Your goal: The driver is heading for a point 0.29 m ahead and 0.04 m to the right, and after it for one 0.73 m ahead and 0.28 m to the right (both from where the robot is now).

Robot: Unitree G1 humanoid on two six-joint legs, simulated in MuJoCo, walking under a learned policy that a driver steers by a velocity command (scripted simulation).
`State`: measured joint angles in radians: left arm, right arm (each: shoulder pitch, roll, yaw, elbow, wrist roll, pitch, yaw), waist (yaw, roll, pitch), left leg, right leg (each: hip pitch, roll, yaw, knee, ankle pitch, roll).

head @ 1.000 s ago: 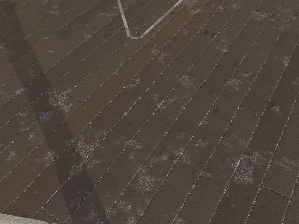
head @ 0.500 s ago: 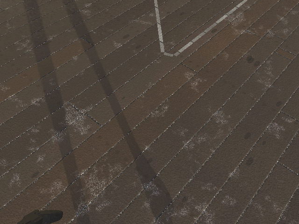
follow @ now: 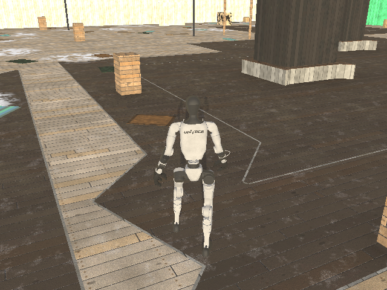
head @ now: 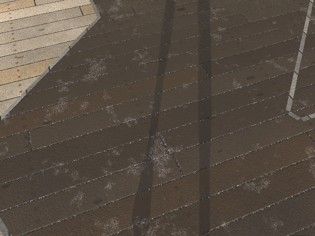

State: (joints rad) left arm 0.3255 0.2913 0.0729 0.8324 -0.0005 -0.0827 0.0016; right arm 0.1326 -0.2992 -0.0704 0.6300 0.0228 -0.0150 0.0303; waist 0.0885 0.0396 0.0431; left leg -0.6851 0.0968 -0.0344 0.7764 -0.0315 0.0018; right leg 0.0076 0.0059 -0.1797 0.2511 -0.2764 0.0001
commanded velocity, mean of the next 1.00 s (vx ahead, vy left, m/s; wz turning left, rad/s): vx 0.31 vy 0.00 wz -0.24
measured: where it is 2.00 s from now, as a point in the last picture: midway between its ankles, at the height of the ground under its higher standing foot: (229, 174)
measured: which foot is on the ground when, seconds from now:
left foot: up 0.00-0.12, down 0.14-0.70, up 0.72-1.00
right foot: down 0.00-0.12, up 0.14-0.68, down 0.70-1.00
